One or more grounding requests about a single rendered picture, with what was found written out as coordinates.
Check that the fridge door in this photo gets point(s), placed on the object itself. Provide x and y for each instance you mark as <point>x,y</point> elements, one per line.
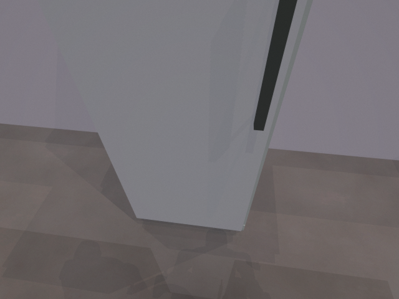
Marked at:
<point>172,87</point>

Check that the handle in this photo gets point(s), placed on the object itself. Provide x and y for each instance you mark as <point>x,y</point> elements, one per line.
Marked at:
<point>285,12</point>

